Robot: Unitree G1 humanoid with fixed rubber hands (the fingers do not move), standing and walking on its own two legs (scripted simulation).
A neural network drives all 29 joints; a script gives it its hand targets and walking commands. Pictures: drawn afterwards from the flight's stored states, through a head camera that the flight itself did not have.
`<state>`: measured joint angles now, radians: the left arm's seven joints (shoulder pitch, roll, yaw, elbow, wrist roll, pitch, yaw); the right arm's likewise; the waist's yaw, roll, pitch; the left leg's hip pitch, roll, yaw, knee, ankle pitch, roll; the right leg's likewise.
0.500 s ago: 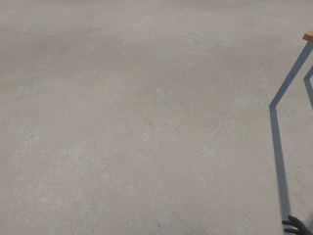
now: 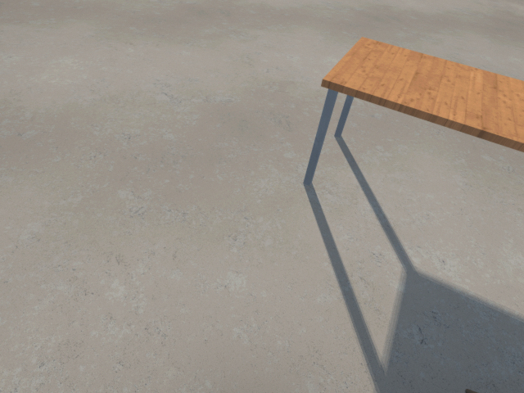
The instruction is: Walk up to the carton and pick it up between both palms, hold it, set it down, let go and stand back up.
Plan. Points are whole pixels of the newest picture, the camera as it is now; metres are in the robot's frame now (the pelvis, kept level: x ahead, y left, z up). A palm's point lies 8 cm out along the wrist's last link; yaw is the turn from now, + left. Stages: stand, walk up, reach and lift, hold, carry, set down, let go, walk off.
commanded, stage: walk up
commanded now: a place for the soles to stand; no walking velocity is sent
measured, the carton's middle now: out of the picture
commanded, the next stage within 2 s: none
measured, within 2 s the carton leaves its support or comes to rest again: neither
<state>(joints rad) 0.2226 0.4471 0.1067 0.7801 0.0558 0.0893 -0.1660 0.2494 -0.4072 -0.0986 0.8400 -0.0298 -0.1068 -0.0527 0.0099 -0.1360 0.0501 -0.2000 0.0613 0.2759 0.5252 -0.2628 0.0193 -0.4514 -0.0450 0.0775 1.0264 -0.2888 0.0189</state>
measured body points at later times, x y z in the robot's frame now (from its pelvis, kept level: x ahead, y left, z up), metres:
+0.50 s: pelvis +0.13 -0.15 +0.00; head +0.17 -0.18 +0.45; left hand +0.34 +0.12 -0.08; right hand +0.11 -0.48 -0.13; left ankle +0.16 -0.02 -0.67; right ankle +0.12 -0.23 -0.73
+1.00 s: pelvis +0.26 -0.31 -0.02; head +0.27 -0.30 +0.43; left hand +0.52 -0.06 -0.12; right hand +0.15 -0.66 -0.09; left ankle +0.31 -0.11 -0.73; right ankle +0.29 -0.50 -0.73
